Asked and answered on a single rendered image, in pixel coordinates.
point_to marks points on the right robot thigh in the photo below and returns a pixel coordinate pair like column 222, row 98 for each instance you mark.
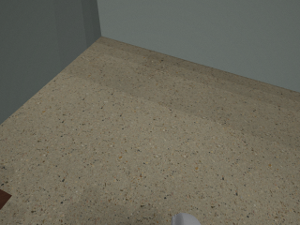
column 184, row 219

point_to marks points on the cabinet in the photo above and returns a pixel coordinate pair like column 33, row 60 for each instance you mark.
column 4, row 197

